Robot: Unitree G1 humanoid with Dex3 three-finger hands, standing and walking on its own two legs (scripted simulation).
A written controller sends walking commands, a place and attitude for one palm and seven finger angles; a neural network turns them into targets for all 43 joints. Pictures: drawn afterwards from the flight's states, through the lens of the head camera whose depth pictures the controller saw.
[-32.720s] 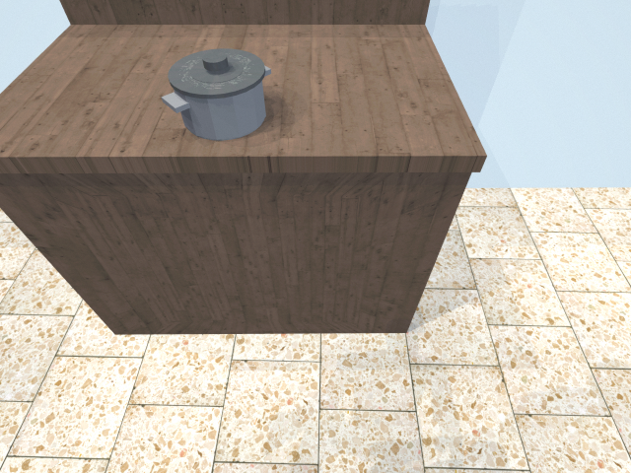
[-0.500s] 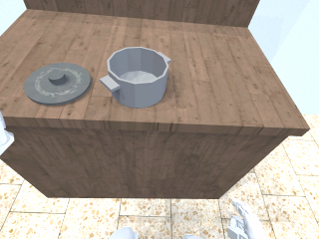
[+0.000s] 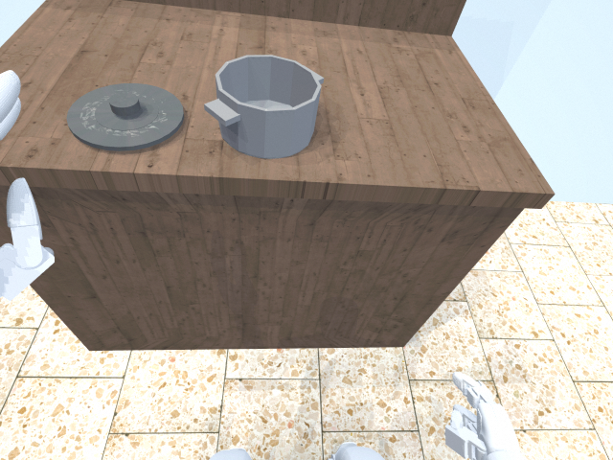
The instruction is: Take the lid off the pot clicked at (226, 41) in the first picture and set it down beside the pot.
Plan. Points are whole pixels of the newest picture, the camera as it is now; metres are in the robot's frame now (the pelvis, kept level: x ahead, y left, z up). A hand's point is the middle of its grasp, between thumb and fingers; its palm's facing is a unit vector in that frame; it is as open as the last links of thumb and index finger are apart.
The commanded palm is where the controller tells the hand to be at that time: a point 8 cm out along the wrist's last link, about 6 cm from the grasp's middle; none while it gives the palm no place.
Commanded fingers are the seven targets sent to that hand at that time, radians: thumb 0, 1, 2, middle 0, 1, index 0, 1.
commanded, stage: stop stepping back and stand still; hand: left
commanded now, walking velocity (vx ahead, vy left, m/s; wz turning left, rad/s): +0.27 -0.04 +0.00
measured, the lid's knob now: (124, 103) +0.61 +0.33 +0.09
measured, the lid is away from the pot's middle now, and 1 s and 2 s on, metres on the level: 0.23 0.23 0.23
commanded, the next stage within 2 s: let the arm hang, fingers relaxed in 0.96 s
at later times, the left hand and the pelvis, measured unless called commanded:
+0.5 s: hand out of the picture +0.10 +0.25 +0.26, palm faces +0.41 -0.85 -0.33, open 7.4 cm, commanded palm +0.03 +0.30 +0.28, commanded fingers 0.00 0.90 0.90 -0.20 -0.30 -0.20 -0.30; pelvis -0.11 +0.02 +0.02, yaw -2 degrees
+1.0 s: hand out of the picture +0.01 +0.22 -0.14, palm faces -0.05 -0.99 -0.16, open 7.4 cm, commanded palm none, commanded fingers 0.00 0.90 0.90 -0.20 -0.30 -0.20 -0.30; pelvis -0.12 +0.04 +0.01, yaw +1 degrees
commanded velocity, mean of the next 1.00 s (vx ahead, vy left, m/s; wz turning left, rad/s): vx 0.16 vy -0.06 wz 0.00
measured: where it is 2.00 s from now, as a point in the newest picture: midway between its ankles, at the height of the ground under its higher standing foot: outside the picture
